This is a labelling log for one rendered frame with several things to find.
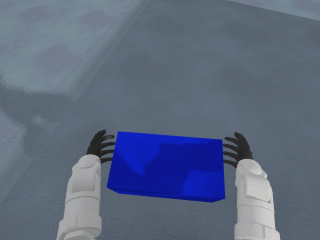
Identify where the left robot forearm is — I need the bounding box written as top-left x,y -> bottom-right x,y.
56,154 -> 102,240

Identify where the right robot hand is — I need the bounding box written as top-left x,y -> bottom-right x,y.
222,132 -> 253,169

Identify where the carton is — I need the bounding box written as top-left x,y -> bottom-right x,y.
107,131 -> 226,203

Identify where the left robot hand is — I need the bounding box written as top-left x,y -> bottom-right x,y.
86,129 -> 116,164

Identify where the right robot forearm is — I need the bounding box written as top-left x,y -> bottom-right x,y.
234,159 -> 280,240

